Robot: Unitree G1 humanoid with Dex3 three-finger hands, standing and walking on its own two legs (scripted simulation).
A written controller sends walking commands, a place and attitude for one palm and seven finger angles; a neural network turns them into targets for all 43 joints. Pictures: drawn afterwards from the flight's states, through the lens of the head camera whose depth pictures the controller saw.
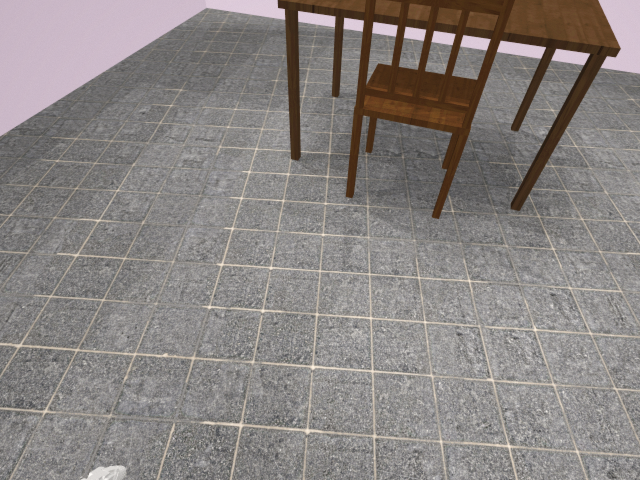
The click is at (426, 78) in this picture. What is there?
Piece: chair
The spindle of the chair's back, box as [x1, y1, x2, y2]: [412, 6, 438, 97]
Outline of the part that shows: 438,7 431,6 412,95 418,97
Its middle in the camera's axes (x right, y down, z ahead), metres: +0.35 -0.62 +1.30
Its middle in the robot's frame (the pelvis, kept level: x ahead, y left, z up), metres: +1.40 -0.27 -0.07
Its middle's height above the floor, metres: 0.70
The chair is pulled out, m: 0.00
